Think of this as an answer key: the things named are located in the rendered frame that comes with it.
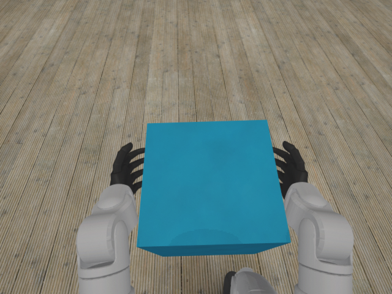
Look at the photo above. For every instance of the robot right thigh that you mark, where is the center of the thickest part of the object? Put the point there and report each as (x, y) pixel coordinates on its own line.
(247, 282)

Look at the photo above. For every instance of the right robot forearm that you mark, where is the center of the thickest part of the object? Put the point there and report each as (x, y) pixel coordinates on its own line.
(325, 242)

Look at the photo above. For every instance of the left robot forearm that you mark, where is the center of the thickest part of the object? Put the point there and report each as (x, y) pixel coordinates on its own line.
(102, 243)

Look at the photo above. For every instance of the carton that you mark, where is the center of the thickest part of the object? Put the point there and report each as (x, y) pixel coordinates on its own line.
(210, 188)

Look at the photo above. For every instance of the robot right hand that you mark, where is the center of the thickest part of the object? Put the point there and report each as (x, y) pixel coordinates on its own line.
(294, 167)

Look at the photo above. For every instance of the robot left hand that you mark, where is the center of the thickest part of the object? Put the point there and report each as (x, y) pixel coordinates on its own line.
(122, 168)

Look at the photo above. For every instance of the robot right foot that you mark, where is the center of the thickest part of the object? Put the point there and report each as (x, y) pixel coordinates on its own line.
(227, 282)

